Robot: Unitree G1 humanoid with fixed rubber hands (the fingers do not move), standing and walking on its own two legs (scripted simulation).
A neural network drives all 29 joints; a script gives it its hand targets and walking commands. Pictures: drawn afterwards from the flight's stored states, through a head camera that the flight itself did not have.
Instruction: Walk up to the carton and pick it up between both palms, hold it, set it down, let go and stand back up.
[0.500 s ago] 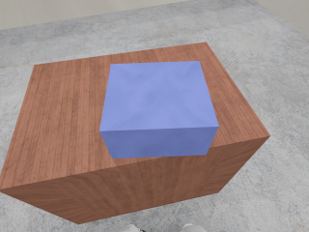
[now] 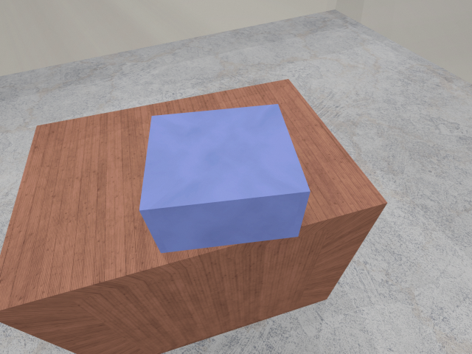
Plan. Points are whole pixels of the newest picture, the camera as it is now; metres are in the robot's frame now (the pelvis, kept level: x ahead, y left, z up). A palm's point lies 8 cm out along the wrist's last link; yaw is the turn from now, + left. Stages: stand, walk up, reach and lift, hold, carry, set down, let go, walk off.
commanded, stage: walk up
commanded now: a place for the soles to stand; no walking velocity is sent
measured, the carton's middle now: (222, 174) +0.49 +0.05 +0.00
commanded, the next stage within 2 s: reach and lift in 1.78 s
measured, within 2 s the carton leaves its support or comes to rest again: neither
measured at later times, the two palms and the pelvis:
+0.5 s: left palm out of the picture +0.02 +0.25 -0.13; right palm out of the picture +0.08 -0.24 -0.13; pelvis +0.01 +0.00 +0.01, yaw +7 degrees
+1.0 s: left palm out of the picture +0.03 +0.25 -0.14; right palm out of the picture +0.13 -0.25 -0.13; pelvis +0.02 -0.01 -0.01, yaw +13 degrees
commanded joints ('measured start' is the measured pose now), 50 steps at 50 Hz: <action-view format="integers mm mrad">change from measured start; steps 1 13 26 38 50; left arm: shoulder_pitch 12 -34 -65 -45 -41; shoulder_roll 151 161 218 216 257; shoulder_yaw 32 1 7 7 25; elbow -37 6 17 -4 -22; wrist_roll -3 7 -1 6 10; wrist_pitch -3 -15 -2 34 28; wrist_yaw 9 13 12 5 15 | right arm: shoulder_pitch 11 39 46 33 15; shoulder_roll -135 -161 -134 -182 -138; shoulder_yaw -35 -47 -41 -48 -45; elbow -74 -85 -107 -141 -195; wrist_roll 7 12 -1 8 -6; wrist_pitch -27 -35 -37 -34 -22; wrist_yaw -11 -15 -31 -44 -49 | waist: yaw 22 26 -8 26 38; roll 10 55 -51 66 -73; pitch -7 -42 -59 -44 -93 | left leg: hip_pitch -30 -83 -10 -101 -146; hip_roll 80 86 2 17 -65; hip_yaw -159 -265 -179 -280 -133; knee -182 -280 -52 -49 177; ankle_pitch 55 -46 194 234 109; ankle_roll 66 77 56 81 30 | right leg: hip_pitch -12 95 24 55 129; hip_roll -100 -99 -197 -158 -341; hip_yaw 132 54 55 -40 22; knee -209 -196 -274 -150 -232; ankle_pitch -4 -7 57 14 287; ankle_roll -37 -15 -55 -51 -135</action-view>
